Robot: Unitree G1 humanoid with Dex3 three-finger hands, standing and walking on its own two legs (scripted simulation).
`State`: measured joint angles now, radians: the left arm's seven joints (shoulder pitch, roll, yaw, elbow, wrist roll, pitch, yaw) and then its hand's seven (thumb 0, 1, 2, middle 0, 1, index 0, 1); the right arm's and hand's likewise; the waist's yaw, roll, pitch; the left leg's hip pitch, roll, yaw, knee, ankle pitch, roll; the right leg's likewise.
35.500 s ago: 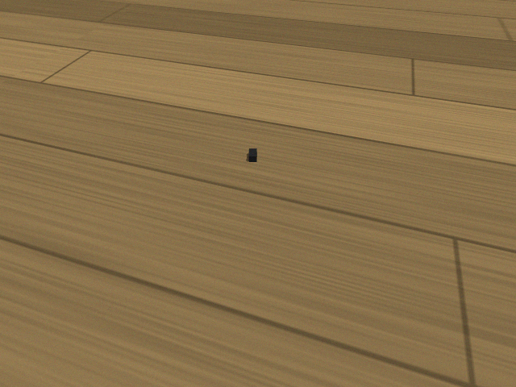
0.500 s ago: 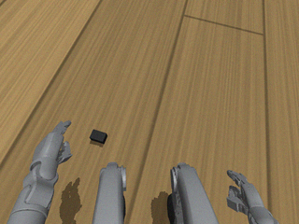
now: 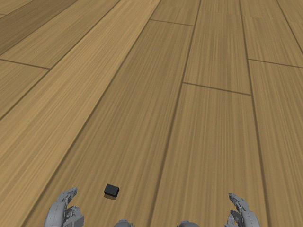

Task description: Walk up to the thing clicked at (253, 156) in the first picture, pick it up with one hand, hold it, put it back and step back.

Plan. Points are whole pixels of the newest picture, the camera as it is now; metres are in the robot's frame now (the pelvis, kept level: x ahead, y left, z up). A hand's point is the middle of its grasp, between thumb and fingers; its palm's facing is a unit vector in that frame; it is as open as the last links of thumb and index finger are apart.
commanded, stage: home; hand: left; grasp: from above
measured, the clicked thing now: (111, 190) +0.45 +0.21 -0.66
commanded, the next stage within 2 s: none
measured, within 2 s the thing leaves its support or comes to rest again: neither
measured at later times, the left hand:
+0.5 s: hand out of the picture +0.17 +0.17 -0.02, palm faces +0.08 -0.98 -0.18, open 7.4 cm
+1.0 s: hand (80, 224) +0.18 +0.17 -0.01, palm faces +0.06 -0.98 -0.20, open 7.4 cm
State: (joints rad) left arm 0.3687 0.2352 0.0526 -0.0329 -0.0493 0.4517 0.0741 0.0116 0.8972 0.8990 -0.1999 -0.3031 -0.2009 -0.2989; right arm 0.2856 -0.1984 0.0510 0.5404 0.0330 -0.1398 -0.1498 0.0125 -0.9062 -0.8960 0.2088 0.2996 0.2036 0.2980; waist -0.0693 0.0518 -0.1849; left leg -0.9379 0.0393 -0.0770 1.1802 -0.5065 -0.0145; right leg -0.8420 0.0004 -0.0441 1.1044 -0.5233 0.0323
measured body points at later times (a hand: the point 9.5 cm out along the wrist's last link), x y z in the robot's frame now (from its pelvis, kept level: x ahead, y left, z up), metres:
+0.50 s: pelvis +0.01 -0.01 +0.03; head +0.03 +0.00 +0.48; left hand +0.16 +0.23 +0.00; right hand +0.19 -0.25 -0.02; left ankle +0.04 +0.12 -0.65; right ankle +0.01 -0.15 -0.65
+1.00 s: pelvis +0.02 -0.01 +0.03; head +0.03 +0.00 +0.48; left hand +0.17 +0.22 +0.00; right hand +0.18 -0.25 -0.03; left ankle +0.04 +0.12 -0.65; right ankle +0.01 -0.15 -0.65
